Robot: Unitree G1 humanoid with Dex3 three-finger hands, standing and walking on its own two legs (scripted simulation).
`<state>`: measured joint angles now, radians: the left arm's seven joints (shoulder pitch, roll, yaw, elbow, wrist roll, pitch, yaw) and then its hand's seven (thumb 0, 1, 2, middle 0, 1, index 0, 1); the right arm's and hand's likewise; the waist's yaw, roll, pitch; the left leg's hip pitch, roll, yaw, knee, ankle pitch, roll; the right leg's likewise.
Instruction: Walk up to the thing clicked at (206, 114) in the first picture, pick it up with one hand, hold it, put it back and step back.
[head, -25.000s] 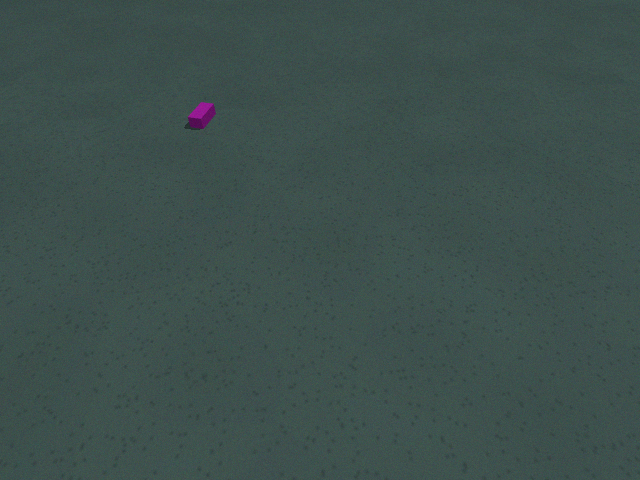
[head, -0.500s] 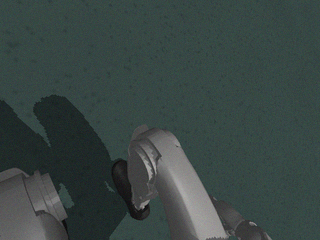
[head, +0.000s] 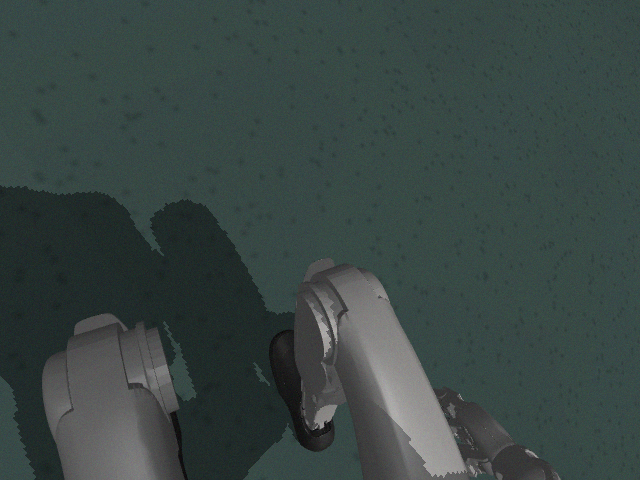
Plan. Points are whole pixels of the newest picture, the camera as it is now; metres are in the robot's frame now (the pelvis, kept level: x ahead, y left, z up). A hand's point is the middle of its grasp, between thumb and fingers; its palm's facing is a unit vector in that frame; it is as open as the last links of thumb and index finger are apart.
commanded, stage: settle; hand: left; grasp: from above
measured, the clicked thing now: out of the picture +0.46 +0.39 -0.22
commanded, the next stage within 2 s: lift in 0.24 s
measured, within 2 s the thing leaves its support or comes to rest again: neither
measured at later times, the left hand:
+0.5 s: hand out of the picture +0.45 +0.38 -0.13, palm faces -0.45 -0.09 -0.89, open 11.0 cm
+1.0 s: hand out of the picture +0.37 +0.37 +0.02, palm faces -0.46 -0.13 -0.88, open 11.0 cm
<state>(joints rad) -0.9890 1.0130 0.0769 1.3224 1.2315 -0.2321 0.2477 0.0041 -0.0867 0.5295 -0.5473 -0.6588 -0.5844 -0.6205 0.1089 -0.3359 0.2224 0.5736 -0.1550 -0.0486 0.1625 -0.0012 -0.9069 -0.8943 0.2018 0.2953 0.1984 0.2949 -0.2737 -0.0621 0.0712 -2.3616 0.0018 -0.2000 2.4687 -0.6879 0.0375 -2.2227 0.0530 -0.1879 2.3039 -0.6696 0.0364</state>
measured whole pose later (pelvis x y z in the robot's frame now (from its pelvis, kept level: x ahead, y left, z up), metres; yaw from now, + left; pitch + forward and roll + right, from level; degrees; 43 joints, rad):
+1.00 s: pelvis -0.01 +0.00 +0.12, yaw +8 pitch +34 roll -8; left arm -0.64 0.75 0.03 0.84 1.02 -0.22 -0.01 0.00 -0.09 0.53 -0.57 -0.63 -0.61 -0.59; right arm 0.15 -0.27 0.04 0.61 -0.01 0.09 0.04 0.00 -0.90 -0.89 0.20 0.30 0.20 0.30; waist -0.14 0.03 -0.15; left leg -2.02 0.00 -0.07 2.05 -0.63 0.04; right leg -1.94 0.02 -0.07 1.97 -0.64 0.03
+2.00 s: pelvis +0.06 +0.00 +0.40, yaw +12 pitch +12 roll -1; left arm -0.34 0.42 -0.17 0.83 0.99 -0.02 0.13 0.00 -0.09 0.53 -0.55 -0.66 -0.58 -0.63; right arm 0.26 -0.24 -0.03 0.75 0.05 -0.02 -0.04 0.01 -0.90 -0.89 0.20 0.30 0.20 0.30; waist -0.06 0.04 -0.09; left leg -0.73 0.01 0.01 0.92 -0.40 0.02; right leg -0.71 0.03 0.02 0.88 -0.39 0.01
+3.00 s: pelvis +0.07 +0.00 +0.44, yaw +12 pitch +3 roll +0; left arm -0.22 0.42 -0.21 0.66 0.99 -0.04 -0.01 0.00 -0.10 0.53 -0.58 -0.63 -0.61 -0.59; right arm 0.20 -0.26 -0.03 0.69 0.06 0.06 -0.06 0.01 -0.89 -0.89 0.20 0.29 0.20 0.29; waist -0.01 0.04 -0.02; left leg -0.36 0.00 0.02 0.58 -0.27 0.01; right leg -0.35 0.01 0.04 0.58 -0.28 0.01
